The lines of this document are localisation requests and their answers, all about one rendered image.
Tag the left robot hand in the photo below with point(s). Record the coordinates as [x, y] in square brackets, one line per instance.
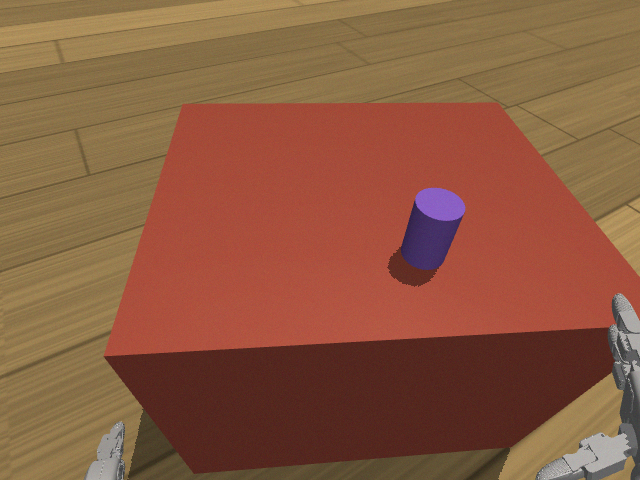
[109, 465]

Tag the can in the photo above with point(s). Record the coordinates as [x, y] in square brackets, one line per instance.
[433, 223]

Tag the right robot hand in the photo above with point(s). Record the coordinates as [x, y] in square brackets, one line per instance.
[598, 455]

